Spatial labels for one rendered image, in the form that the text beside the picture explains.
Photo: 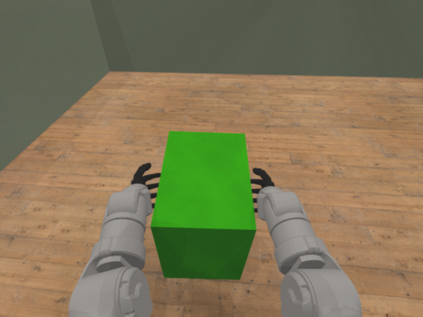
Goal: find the robot left hand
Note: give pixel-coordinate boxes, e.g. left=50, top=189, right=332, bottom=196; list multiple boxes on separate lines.
left=132, top=163, right=161, bottom=209

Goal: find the carton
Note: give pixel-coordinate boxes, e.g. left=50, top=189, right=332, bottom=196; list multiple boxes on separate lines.
left=151, top=131, right=256, bottom=280

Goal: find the robot right hand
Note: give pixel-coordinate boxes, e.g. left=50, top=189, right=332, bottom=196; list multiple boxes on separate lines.
left=250, top=168, right=275, bottom=213

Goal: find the robot left upper arm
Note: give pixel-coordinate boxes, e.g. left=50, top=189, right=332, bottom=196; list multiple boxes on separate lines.
left=69, top=266, right=153, bottom=317

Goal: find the robot left forearm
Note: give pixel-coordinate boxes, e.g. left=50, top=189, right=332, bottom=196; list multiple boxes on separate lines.
left=69, top=184, right=153, bottom=306

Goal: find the robot right upper arm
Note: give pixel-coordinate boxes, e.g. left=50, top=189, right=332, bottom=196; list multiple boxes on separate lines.
left=280, top=269, right=362, bottom=317

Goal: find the robot right forearm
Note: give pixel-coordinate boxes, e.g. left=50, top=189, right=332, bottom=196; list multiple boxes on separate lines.
left=256, top=186, right=362, bottom=309

